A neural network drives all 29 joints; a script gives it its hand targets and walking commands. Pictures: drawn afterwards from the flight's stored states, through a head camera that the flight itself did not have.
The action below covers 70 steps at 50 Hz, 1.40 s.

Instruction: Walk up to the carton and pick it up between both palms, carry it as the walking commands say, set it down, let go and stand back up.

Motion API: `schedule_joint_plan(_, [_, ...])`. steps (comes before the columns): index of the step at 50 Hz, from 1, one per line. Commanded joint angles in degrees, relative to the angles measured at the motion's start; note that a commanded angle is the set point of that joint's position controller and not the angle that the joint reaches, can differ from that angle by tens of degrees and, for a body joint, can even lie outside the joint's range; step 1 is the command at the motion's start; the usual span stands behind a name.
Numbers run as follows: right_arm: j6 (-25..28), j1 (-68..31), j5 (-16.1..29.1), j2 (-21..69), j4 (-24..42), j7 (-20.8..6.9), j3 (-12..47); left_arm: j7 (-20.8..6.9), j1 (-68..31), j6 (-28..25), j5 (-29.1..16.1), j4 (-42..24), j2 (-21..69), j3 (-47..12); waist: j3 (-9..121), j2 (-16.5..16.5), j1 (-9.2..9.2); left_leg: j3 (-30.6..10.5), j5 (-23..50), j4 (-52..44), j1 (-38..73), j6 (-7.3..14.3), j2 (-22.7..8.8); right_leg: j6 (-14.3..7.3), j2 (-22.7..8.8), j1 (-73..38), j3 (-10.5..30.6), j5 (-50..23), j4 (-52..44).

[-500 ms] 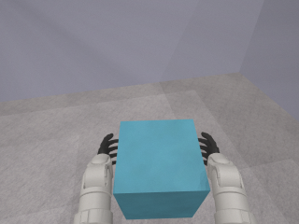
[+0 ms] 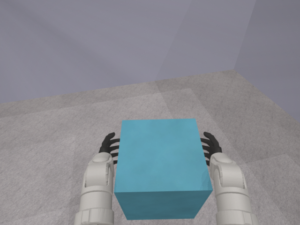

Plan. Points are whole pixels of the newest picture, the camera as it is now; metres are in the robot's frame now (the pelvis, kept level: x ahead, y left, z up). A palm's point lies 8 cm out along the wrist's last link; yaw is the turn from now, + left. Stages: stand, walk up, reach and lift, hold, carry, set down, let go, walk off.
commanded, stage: reach and lift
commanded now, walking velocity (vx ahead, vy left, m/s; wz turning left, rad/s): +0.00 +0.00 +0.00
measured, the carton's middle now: (159, 171) +0.29 +0.00 -0.02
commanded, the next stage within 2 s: hold in 0.44 s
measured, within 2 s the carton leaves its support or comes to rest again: neither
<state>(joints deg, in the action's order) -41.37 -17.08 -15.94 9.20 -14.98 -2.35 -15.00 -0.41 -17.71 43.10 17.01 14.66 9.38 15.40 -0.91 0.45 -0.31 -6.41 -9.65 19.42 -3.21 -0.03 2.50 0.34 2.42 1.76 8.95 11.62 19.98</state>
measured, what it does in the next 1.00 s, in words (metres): stands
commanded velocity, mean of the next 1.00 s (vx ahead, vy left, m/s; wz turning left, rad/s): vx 0.00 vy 0.00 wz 0.00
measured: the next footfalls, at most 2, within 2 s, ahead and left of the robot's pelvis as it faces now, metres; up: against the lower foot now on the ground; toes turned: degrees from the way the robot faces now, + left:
left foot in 1.98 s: +0.17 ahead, +0.06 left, +0.00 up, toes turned +16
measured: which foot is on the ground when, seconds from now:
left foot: down 0.00-1.00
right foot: down 0.00-1.00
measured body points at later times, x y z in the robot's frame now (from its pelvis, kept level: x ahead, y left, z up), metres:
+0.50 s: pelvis +0.00 +0.00 +0.00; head -0.03 +0.00 +0.45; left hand +0.30 +0.16 +0.04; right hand +0.30 -0.15 +0.04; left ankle +0.02 +0.12 -0.75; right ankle +0.00 -0.13 -0.75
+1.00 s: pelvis -0.01 +0.00 +0.00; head -0.05 +0.00 +0.45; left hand +0.29 +0.16 +0.04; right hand +0.30 -0.15 +0.04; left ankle +0.02 +0.12 -0.75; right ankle +0.00 -0.13 -0.75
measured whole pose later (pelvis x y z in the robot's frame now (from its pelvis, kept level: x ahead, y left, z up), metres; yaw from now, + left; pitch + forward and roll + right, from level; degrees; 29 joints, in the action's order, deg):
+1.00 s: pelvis -0.01 +0.00 +0.00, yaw +1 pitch -7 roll +0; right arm -42.6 -14.9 -15.3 8.7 -12.7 -2.0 -13.1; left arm 0.2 -15.7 44.2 16.0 12.7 8.9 13.1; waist -0.8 0.5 -0.3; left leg -6.7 -9.5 20.2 -3.7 0.0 2.6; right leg 0.4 2.3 1.9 8.0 11.3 20.2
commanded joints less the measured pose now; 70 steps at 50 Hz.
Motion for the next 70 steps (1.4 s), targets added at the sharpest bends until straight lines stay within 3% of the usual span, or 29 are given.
schedule_joint_plan(1, [0.5, -26.4, 12.8, 49.5, -0.2, -11.4, 30.7, -12.8, -27.4, -1.3, -14.8, -1.3, 50.2, -32.0, 12.4, -0.6, -0.2, 2.9, 8.8, -2.1, 6.5, -1.2, 2.3, -0.1, 2.8, 2.0, -4.0, -8.9, -3.7])
schedule_joint_plan(17, [-0.1, -20.8, 13.2, 49.6, 3.4, -10.6, 32.1, -12.6, -22.6, -0.8, -15.8, -5.4, 49.7, -33.5, 12.1, -0.5, -0.04, 2.1, 13.0, -2.2, 7.1, -0.9, 2.5, 0.2, 2.9, 0.3, -3.3, -13.2, -4.3])
schedule_joint_plan(45, [-0.4, -22.8, 13.7, 50.1, 2.6, -11.5, 31.9, -13.0, -24.5, -0.7, -16.3, -4.1, 51.1, -33.8, 10.3, -0.3, 0.06, 2.1, 4.7, -1.8, 4.8, -0.5, 2.4, -0.4, 2.2, 3.3, -3.7, -4.4, -4.0])
schedule_joint_plan(70, [-0.6, -21.5, 14.0, 49.4, 4.2, -11.6, 32.2, -12.4, -22.2, -0.5, -16.4, -5.3, 52.0, -34.4, 11.0, -0.6, 0.07, 1.6, 8.9, -1.7, 6.1, -1.0, 2.3, -0.5, 2.6, 2.6, -3.7, -8.0, -3.9])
